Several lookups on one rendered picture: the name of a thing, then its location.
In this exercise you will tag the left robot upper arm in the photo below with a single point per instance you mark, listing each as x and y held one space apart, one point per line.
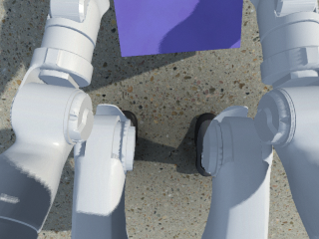
48 120

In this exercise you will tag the robot left forearm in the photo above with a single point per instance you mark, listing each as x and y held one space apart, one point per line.
70 36

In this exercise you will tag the robot right foot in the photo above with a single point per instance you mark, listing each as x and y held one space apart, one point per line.
201 126

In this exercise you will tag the right robot upper arm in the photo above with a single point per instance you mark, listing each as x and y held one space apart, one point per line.
288 118

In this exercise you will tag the left robot shin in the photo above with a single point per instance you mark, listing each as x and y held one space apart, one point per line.
101 109

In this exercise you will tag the carton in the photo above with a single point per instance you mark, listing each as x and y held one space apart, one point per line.
152 27

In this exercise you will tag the robot right forearm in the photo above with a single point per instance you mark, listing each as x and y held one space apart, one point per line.
289 37

